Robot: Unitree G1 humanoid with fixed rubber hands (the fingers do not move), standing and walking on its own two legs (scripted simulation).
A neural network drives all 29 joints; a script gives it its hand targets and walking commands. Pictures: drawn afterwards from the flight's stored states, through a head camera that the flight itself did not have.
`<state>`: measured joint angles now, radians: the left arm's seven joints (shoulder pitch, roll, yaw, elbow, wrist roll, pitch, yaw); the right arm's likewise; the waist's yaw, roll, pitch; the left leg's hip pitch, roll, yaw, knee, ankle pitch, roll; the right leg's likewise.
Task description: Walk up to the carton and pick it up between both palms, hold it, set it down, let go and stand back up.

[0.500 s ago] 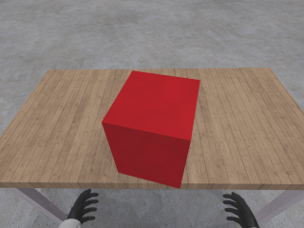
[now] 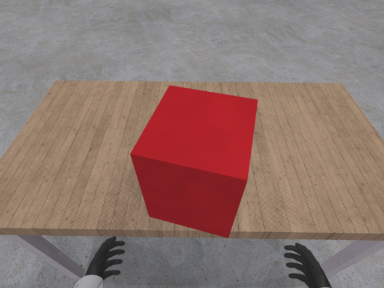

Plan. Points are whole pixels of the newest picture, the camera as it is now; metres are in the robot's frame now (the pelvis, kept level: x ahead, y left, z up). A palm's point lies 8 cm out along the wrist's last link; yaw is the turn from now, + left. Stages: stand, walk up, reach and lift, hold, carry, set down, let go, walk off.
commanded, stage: let go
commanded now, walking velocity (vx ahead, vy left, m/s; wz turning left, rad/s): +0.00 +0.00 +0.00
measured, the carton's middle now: (199, 162) +0.37 +0.02 +0.04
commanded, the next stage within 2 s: stand in 0.04 s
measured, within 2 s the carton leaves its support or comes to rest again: neither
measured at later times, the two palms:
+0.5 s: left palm out of the picture +0.08 +0.32 -0.10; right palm out of the picture +0.09 -0.28 -0.11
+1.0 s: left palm out of the picture +0.08 +0.32 -0.10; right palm out of the picture +0.09 -0.28 -0.11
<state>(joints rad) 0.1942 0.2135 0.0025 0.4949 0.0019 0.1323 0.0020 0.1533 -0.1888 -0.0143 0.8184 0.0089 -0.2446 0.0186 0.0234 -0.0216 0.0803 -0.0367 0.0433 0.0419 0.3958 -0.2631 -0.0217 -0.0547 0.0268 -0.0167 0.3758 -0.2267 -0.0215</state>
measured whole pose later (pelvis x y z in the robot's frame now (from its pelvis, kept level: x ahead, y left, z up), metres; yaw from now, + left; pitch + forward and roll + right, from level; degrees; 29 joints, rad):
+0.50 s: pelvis +0.00 +0.02 +0.00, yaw +2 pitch -3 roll +0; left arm 0.17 0.37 0.01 0.94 0.01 -0.02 0.00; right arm 0.16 -0.38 0.00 1.02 -0.03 -0.03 0.01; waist 0.01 0.02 0.03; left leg -0.12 0.00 0.02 0.43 -0.27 0.01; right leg -0.13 -0.02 -0.03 0.43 -0.25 0.01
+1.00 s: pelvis -0.01 +0.02 +0.00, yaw +2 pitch -4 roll +0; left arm 0.12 0.35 0.00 1.04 0.01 -0.02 0.01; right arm 0.11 -0.37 0.00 1.08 -0.02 -0.02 0.00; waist 0.00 0.01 0.04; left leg -0.07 0.00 0.02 0.37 -0.23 0.01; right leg -0.09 -0.02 -0.03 0.36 -0.21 0.01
